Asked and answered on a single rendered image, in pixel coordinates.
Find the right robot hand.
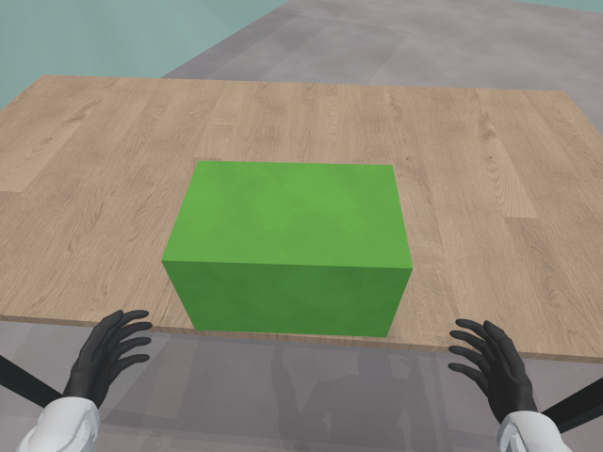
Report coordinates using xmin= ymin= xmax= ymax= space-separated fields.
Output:
xmin=448 ymin=319 xmax=538 ymax=424

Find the carton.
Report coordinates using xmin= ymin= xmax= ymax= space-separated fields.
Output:
xmin=161 ymin=161 xmax=413 ymax=337

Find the left robot hand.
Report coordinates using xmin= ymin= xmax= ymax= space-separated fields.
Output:
xmin=61 ymin=310 xmax=153 ymax=409

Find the right robot forearm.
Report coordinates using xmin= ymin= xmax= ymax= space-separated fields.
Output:
xmin=497 ymin=411 xmax=572 ymax=452

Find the table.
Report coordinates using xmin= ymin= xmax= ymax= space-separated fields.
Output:
xmin=0 ymin=74 xmax=603 ymax=434

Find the left robot forearm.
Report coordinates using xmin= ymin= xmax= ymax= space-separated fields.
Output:
xmin=16 ymin=396 xmax=101 ymax=452

